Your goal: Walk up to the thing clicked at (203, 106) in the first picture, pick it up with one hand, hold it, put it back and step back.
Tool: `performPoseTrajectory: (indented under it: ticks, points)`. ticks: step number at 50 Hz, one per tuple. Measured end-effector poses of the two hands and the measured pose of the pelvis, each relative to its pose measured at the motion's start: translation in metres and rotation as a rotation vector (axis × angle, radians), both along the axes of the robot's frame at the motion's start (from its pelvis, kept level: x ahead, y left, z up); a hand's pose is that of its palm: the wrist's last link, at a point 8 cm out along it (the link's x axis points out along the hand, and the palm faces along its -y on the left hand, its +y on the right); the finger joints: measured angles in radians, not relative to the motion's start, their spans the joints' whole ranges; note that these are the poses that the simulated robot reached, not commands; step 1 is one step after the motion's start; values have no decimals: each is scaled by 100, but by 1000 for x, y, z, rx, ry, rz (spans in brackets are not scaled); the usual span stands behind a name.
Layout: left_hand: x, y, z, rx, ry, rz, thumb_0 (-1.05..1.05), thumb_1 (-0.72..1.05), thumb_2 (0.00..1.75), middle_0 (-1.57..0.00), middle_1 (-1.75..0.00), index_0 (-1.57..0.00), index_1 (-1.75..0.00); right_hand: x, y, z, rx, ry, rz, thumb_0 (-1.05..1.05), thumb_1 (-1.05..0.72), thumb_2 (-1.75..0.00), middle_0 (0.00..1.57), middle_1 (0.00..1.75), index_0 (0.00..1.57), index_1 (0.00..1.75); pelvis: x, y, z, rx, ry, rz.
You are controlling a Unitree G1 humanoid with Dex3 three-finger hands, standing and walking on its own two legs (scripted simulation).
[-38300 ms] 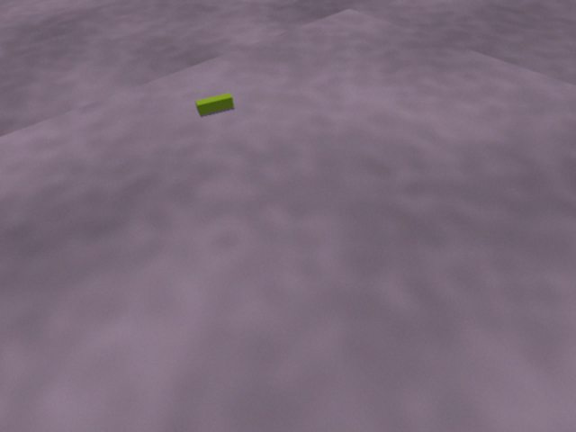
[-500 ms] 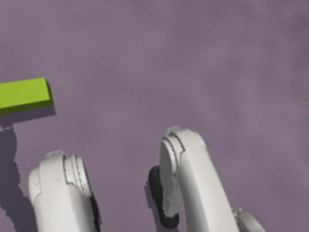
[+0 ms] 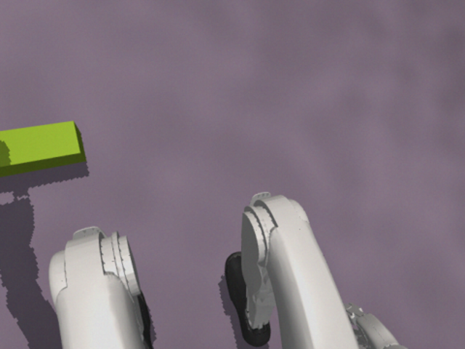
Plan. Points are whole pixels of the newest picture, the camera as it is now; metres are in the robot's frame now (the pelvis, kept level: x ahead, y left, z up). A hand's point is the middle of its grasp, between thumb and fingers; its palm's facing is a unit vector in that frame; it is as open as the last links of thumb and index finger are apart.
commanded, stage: rise first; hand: left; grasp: from above
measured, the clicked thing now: (16, 152) +0.48 +0.34 -0.29
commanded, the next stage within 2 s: approach in 0.08 s
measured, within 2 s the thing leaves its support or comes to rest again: neither
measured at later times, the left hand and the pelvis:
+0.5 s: hand out of the picture +0.47 +0.32 -0.17, palm faces -0.43 -0.07 -0.90, open 14.1 cm; pelvis +0.00 +0.00 +0.00, yaw +0 degrees
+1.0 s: hand out of the picture +0.45 +0.35 -0.17, palm faces -0.51 -0.10 -0.85, open 14.2 cm; pelvis +0.00 +0.00 +0.00, yaw +0 degrees
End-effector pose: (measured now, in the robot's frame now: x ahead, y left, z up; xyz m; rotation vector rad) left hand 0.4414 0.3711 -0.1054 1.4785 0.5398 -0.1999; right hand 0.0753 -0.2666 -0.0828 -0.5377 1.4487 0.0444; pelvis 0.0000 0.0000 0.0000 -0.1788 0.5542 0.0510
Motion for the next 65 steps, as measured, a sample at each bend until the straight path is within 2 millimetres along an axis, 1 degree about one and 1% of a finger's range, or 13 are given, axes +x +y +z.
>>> performPoseTrajectory:
  ticks: [12, 16, 21, 28, 33, 37, 41, 46, 50, 54, 59, 62, 65]
  points:
    - [1, 0, -1, -1, 7, -8, 0, -56, 103, -8, -105, -7, -106, -11, 0, 2, -7, 18, -12, 0, -92, -90, 20, 30, 20, 30, -1, 0, -1, -2, -6, 0]
    - [3, -5, -2, 6, 12, -31, 0, -56, 103, -8, -105, -7, -106, -13, 1, 3, -6, 19, -14, 0, -92, -89, 20, 30, 20, 30, -2, 1, -1, -1, -6, 2]
    - [15, -24, -3, -4, 2, -80, 0, -55, 102, -8, -106, -8, -106, -16, 3, 5, -9, 15, -17, 0, -91, -89, 20, 30, 20, 30, -2, 0, 0, 2, 1, 2]
    - [48, -61, -4, -13, -60, -103, 0, -54, 101, -9, -107, -9, -106, -27, 2, 13, -23, -10, -36, 0, -91, -89, 20, 30, 20, 30, -1, -1, 0, 0, 10, -3]
    - [62, -73, 0, 11, -78, -59, 0, -55, 102, -9, -106, -8, -106, -41, 2, 15, -16, -6, -71, 0, -91, -89, 20, 30, 20, 30, -1, -2, 0, 3, 20, -13]
    - [60, -68, 1, 34, -41, -9, 0, -55, 102, -9, -105, -8, -105, -51, 2, 13, 1, 7, -100, 0, -91, -89, 20, 30, 20, 30, -2, -2, 1, 8, 20, -18]
    - [48, -52, -1, 43, 22, 32, 0, -56, 102, -9, -104, -8, -104, -54, 4, 10, 17, 23, -110, 0, -91, -89, 20, 30, 20, 30, -3, -2, 3, 13, 13, -17]
    - [28, -28, -5, 26, 85, 42, 0, -56, 101, -9, -104, -8, -104, -48, 3, 7, 16, 48, -79, 0, -91, -89, 20, 30, 20, 30, -3, -3, 3, 12, 3, -10]
    - [21, -17, -8, 3, 76, -3, 0, -56, 102, -9, -105, -8, -105, -37, 1, 9, -6, 63, -33, 0, -91, -89, 20, 30, 20, 30, -3, -2, 2, 3, -3, -3]
    - [21, -18, -12, -24, 42, -49, 0, -56, 101, -9, -105, -8, -105, -23, -2, 13, -31, 57, 6, 0, -91, -89, 20, 30, 20, 30, -2, -1, 1, -6, -6, 0]
    - [23, -27, -23, -42, 18, -83, 0, -54, 103, -9, -106, -9, -106, -9, -1, 18, -51, 17, 36, 0, -91, -89, 20, 30, 20, 30, -1, 2, 0, -20, -11, -2]
    - [26, -32, -26, -43, -7, -86, 0, -53, 105, -10, -107, -9, -106, -5, 1, 21, -53, -4, 46, 0, -91, -89, 20, 30, 20, 30, 0, 3, -1, -24, -12, -5]
    - [29, -36, -31, -35, -16, -69, 0, -53, 105, -9, -105, -9, -106, -6, 3, 21, -49, -18, 50, 0, -91, -89, 20, 30, 20, 30, 0, 3, -3, -24, -13, -9]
